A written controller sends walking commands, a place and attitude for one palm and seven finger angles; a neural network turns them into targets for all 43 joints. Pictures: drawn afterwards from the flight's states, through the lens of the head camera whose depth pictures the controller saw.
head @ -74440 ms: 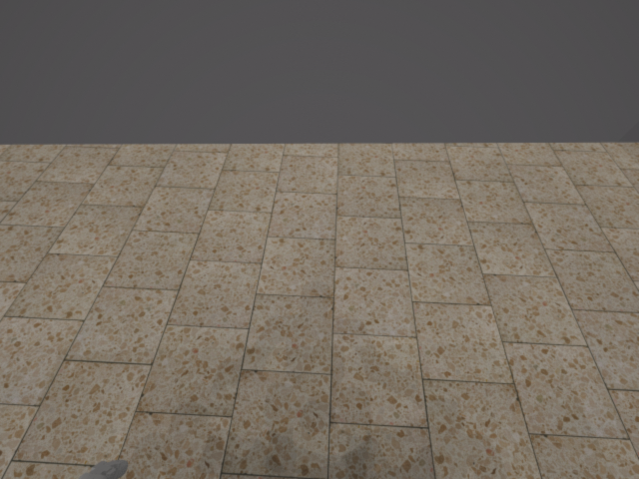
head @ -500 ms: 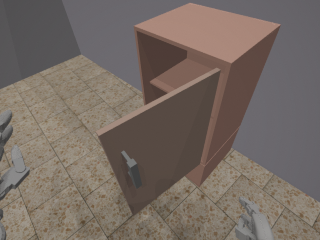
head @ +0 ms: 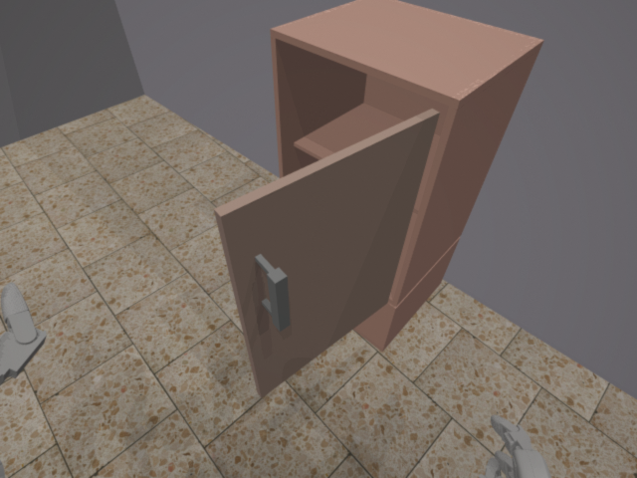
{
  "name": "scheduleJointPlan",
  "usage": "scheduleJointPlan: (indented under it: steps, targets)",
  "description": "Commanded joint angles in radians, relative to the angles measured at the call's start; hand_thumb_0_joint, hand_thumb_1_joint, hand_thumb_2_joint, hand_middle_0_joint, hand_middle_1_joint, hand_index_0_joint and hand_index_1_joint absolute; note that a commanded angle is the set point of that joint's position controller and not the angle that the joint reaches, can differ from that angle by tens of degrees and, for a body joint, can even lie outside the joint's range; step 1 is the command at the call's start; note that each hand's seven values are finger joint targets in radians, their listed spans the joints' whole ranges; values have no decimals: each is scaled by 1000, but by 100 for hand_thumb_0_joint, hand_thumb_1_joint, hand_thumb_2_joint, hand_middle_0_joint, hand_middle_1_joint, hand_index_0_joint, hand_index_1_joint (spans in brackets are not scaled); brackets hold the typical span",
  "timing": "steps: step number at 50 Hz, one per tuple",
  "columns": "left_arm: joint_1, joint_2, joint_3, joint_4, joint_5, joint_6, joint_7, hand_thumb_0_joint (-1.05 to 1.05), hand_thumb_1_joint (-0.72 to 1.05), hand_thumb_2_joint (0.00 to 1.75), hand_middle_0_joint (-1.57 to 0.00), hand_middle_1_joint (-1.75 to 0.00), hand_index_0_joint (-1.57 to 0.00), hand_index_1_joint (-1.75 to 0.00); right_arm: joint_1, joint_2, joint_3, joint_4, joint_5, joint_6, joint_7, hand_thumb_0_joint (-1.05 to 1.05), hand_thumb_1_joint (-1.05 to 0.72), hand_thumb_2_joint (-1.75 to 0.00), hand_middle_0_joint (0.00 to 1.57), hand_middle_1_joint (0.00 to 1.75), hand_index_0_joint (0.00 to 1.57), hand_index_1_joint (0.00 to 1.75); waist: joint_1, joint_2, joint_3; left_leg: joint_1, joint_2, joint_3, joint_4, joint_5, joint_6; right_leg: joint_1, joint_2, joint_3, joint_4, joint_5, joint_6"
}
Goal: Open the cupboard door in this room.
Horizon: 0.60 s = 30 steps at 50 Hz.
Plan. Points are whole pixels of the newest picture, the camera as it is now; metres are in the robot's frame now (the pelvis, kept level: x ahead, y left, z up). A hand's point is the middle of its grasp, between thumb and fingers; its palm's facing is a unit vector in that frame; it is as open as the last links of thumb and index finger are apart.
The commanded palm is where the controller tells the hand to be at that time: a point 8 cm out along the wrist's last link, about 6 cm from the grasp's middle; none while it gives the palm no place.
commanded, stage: step back with the hand held close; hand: left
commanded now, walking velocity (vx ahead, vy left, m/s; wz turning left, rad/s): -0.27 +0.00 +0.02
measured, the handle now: (271, 293) +0.39 +0.10 -0.02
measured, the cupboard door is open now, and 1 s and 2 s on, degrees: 81 81 81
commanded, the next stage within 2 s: stop stepping back and stand still in 0.58 s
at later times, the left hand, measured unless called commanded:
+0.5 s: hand out of the picture +0.14 +0.27 +0.17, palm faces +0.36 -0.78 -0.51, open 7.4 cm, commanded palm +0.07 +0.31 +0.19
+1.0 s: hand out of the picture +0.02 +0.23 +0.18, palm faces +0.36 -0.81 -0.47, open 7.4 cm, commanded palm -0.04 +0.27 +0.19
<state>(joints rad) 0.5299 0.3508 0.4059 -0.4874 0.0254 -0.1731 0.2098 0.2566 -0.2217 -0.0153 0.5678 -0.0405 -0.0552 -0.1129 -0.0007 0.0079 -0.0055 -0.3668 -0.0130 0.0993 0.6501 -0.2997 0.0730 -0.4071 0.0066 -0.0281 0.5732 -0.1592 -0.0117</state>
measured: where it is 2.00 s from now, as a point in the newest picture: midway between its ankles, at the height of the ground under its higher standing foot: outside the picture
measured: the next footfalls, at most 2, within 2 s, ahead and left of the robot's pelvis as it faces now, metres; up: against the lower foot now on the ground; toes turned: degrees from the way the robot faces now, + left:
right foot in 0.18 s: +0.04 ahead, -0.11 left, +0.00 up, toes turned +6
left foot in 0.40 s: +0.02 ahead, +0.11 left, +0.00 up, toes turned +2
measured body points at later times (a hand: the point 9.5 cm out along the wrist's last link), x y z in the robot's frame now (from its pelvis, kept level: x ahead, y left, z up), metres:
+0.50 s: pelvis -0.07 +0.00 +0.01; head -0.04 +0.04 +0.46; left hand +0.11 +0.31 +0.20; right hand +0.12 -0.24 -0.05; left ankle -0.02 +0.11 -0.72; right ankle -0.05 -0.11 -0.70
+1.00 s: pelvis -0.19 -0.02 +0.01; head -0.18 +0.00 +0.46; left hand +0.00 +0.27 +0.20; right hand -0.08 -0.29 -0.07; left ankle -0.18 +0.09 -0.72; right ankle -0.20 -0.13 -0.72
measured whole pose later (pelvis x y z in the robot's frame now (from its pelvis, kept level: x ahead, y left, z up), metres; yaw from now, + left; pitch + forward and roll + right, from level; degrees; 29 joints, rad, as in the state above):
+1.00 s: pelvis -0.19 -0.02 +0.01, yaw -2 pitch +1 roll +0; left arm 0.58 0.44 0.42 -0.54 -0.03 -0.20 0.16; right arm 0.27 -0.24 -0.02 0.66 0.01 -0.12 -0.08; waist -0.03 -0.05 0.00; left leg -0.28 0.01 0.03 0.51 -0.25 0.01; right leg -0.26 0.00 -0.03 0.53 -0.29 -0.01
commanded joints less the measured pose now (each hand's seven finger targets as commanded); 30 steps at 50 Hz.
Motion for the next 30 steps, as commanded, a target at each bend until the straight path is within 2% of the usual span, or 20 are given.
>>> scheduleJointPlan:
  steps: [1, 3, 4, 7, 8, 9, 10, 12, 13, 14, 16, 17, 18, 20, 21, 22, 23, 24, 26, 30]
  targets:
    - [-101, 191, 121, -241, 6, -70, 31, 0, 90, 90, -20, -30, -20, -30, -82, -136, -43, -137, -4, -76, -23, 0, -90, -90, 20, 30, 20, 30, -26, 86, -32, -228, 183, -277, -322, -366, 28, 175, -24, 152, 28, -158, -17]
    - [-103, 201, 148, -225, 18, -76, 35, 0, 90, 90, -20, -30, -20, -30, -92, -136, -44, -132, -11, -89, -30, 0, -90, -90, 20, 30, 20, 30, -18, 165, -13, -409, 275, -367, -450, -497, 67, 332, 47, 80, 214, -137, 13]
    - [-101, 200, 144, -229, 16, -76, 33, 0, 90, 90, -20, -30, -20, -30, -86, -118, -40, -129, -15, -94, -25, 0, -90, -90, 20, 30, 20, 30, -17, 150, -12, -407, 293, -379, -454, -432, 77, 336, 54, 75, 263, -147, 15]
    - [-66, 194, 130, -221, -10, -93, 12, 0, 90, 90, -20, -30, -20, -30, -100, -116, -38, -109, -6, -117, -5, 0, -90, -90, 20, 30, 20, 30, -15, 110, 0, -235, 262, -335, -371, -237, 54, 240, 36, 93, 104, -195, 1]
    - [-55, 199, 133, -209, -13, -96, 11, 0, 90, 90, -20, -30, -20, -30, -106, -122, -39, -102, -10, -118, -5, 0, -90, -90, 20, 30, 20, 30, -19, 94, 23, -212, 238, -318, -324, -179, 39, 223, 16, 125, 14, -119, -11]
    - [-82, 200, 116, -223, -26, -103, 0, 0, 90, 90, -20, -30, -20, -30, -118, -117, -37, -92, -1, -120, 4, 0, -90, -90, 20, 30, 20, 30, -24, 43, 8, -137, 190, -288, -274, -132, 7, 176, -21, 185, -83, -31, -32]
    - [-87, 238, 139, -213, -39, -110, -8, 0, 90, 90, -20, -30, -20, -30, -118, -115, -43, -88, 20, -118, 16, 0, -90, -90, 20, 30, 20, 30, -26, -21, -60, -47, 131, -207, -181, -54, -30, 139, -104, 298, -134, 102, -67]
    - [-72, 246, 128, -206, -53, -111, -18, 0, 90, 90, -20, -30, -20, -30, -109, -98, -48, -86, 38, -108, 32, 0, -90, -90, 20, 30, 20, 30, -24, -138, -132, 70, 38, -110, 40, -15, -71, 64, -244, 432, -244, 187, -128]
    - [-46, 253, 137, -193, -57, -109, -15, 0, 90, 90, -20, -30, -20, -30, -107, -90, -50, -82, 40, -101, 37, 0, -90, -90, 20, 30, 20, 30, -18, -130, -132, 54, 17, -109, 143, -63, -78, 53, -292, 457, -271, 246, -162]
    - [-30, 252, 131, -197, -53, -107, -17, 0, 90, 90, -20, -30, -20, -30, -117, -82, -45, -88, 42, -91, 42, 0, -90, -90, 20, 30, 20, 30, -16, -148, -120, 15, 16, -129, 188, -93, -78, 75, -303, 430, -258, 316, -176]
    - [-4, 270, 159, -205, -48, -108, -20, 0, 90, 90, -20, -30, -20, -30, -132, -72, -34, -94, 43, -76, 43, 0, -90, -90, 20, 30, 20, 30, -16, -154, -105, -4, 32, -132, 70, -89, -74, 138, -262, 332, -191, 467, -147]
    - [6, 271, 163, -212, -46, -107, -23, 0, 90, 90, -20, -30, -20, -30, -138, -73, -28, -91, 41, -67, 38, 0, -90, -90, 20, 30, 20, 30, -17, -115, -100, 23, 33, -117, -40, -38, -71, 143, -224, 282, -157, 485, -112]
    - [16, 276, 163, -213, -45, -106, -22, 0, 90, 90, -20, -30, -20, -30, -154, -80, -30, -83, 42, -62, 29, 0, -90, -90, 20, 30, 20, 30, -21, -29, -97, 67, 40, -107, -168, 90, -65, 142, -178, 238, -110, 477, -70]
    - [27, 304, 198, -294, -42, -121, -31, 0, 90, 90, -20, -30, -20, -30, -167, -117, -46, -109, 41, -71, 25, 0, -90, -90, 20, 30, 20, 30, 19, 184, -177, 58, 214, -266, -295, 415, -2, 216, -2, 122, 28, 206, 21]
    - [63, 299, 197, -290, -51, -122, -41, 0, 90, 90, -20, -30, -20, -30, -144, -118, -54, -117, 46, -84, 30, 0, -90, -90, 20, 30, 20, 30, 22, 174, -224, 88, 263, -273, -297, 490, 22, 211, 34, 96, 103, 18, 28]
    - [55, 303, 206, -332, -57, -126, -47, 0, 90, 90, -20, -30, -20, -30, -148, -111, -54, -124, 30, -98, 33, 0, -90, -90, 20, 30, 20, 30, 14, 269, -219, 50, 307, -321, -351, 479, 50, 189, 53, 72, 224, -171, 28]
    - [42, 295, 207, -330, -61, -124, -51, 0, 90, 90, -20, -30, -20, -30, -148, -108, -53, -111, 14, -113, 33, 0, -90, -90, 20, 30, 20, 30, 12, 283, -170, -11, 345, -350, -384, 422, 83, 159, 61, 89, 353, -295, 27]
    - [21, 260, 172, -350, -67, -130, -48, 0, 90, 90, -20, -30, -20, -30, -117, -97, -52, -92, 14, -129, 36, 0, -90, -90, 20, 30, 20, 30, 5, 199, -141, 66, 351, -341, -344, 521, 98, 72, 49, 100, 348, -332, 22]
    - [36, 227, 136, -305, -67, -118, -43, 0, 90, 90, -20, -30, -20, -30, -102, -111, -58, -65, 28, -146, 45, 0, -90, -90, 20, 30, 20, 30, 6, 162, -156, 252, 325, -260, -291, 688, 75, -11, 29, 68, 267, -305, 28]
    - [-38, 215, 97, -271, -66, -85, -41, 0, 90, 90, -20, -30, -20, -30, -133, -120, -53, -54, 20, -150, 50, 0, -90, -90, 20, 30, 20, 30, 0, 200, -139, 230, 312, -242, -354, 494, 59, 71, 29, 31, 144, -309, 34]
